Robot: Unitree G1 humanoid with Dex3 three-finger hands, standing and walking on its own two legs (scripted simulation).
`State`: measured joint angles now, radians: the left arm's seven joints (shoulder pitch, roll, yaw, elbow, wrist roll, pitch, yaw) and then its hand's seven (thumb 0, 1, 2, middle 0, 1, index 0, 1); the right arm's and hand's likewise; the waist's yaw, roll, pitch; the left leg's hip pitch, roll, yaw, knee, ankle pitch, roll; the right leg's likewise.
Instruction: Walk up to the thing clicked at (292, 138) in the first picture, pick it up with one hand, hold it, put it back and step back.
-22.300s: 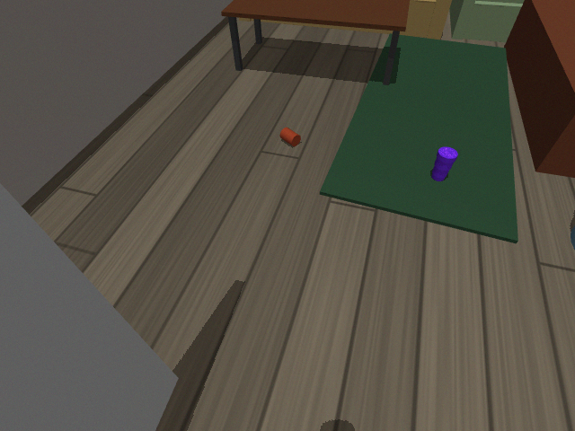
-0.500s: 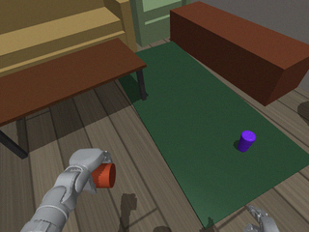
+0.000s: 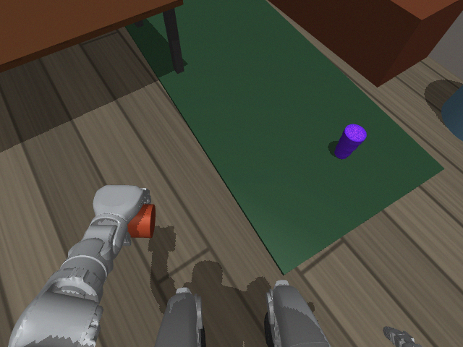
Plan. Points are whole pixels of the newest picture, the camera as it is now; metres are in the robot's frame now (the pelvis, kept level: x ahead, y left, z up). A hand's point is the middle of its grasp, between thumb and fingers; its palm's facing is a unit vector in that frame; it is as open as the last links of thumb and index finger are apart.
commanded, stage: crouch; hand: left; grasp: from above
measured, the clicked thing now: (129, 220) +0.38 +0.22 -0.14
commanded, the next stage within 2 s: lower in 1.42 s
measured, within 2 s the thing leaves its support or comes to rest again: neither
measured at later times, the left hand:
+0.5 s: hand (152, 230) +0.41 +0.21 -0.34, palm faces -0.45 +0.04 -0.89, open 9.6 cm
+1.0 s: hand (160, 232) +0.43 +0.21 -0.43, palm faces -0.47 +0.02 -0.88, open 9.7 cm
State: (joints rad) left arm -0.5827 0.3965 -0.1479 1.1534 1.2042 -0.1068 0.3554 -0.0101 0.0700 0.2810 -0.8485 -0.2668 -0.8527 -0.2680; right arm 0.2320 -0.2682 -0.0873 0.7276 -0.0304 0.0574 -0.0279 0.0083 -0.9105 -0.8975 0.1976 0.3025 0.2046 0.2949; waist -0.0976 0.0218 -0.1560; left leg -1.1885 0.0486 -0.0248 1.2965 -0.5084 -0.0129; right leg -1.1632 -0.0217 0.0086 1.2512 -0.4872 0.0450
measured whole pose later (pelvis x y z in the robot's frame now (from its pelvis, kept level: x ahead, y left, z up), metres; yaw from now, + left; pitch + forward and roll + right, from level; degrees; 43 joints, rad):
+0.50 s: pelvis -0.03 +0.00 -0.18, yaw -1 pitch +37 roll -5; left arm -0.81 0.49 -0.04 1.26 1.24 -0.13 0.37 -0.01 0.08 0.27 -0.85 -0.23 -0.86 -0.23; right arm 0.19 -0.23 -0.03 0.74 -0.09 -0.04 0.03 0.01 -0.91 -0.90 0.20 0.30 0.21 0.29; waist -0.18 0.05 -0.19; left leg -1.96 0.02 -0.08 1.96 -0.66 -0.01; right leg -1.91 -0.02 0.01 1.90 -0.65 0.06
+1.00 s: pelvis -0.03 +0.00 -0.26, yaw -3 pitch +37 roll -6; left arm -0.93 0.59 0.01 1.37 1.26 -0.16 0.37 -0.01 0.06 0.33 -0.83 -0.29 -0.83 -0.29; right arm 0.17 -0.25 -0.02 0.73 -0.12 -0.04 0.10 0.00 -0.92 -0.90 0.20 0.30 0.21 0.29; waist -0.22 0.02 -0.11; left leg -2.17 0.02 -0.12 2.21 -0.69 -0.03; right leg -2.12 0.00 0.00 2.15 -0.68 0.06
